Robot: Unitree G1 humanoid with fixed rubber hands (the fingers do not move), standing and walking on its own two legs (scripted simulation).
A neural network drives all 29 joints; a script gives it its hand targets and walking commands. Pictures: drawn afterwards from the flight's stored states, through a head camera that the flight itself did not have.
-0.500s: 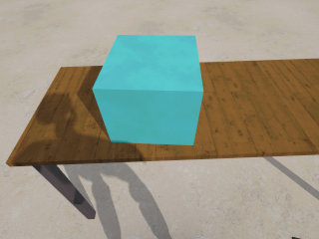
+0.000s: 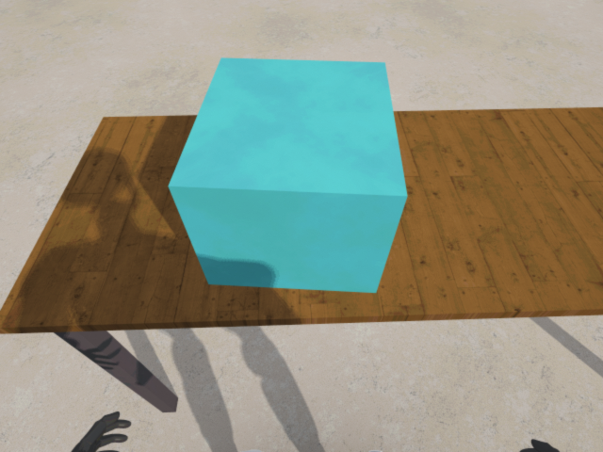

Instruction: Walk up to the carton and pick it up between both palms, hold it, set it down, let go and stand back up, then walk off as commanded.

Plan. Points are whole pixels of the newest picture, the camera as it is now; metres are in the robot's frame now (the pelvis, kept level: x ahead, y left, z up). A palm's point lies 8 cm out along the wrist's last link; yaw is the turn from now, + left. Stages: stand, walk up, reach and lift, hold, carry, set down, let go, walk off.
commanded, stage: walk up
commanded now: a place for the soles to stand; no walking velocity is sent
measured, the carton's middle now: (297, 173) +0.51 +0.05 +0.07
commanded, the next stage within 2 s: none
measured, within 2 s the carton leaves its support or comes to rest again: neither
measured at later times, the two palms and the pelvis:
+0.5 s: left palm out of the picture +0.10 +0.33 -0.08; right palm out of the picture +0.10 -0.31 -0.08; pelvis +0.00 +0.01 +0.00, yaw +0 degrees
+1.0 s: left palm out of the picture +0.02 +0.40 -0.08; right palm out of the picture +0.07 -0.24 -0.10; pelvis -0.04 +0.06 -0.01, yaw +1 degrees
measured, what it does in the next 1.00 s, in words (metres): shifts its weight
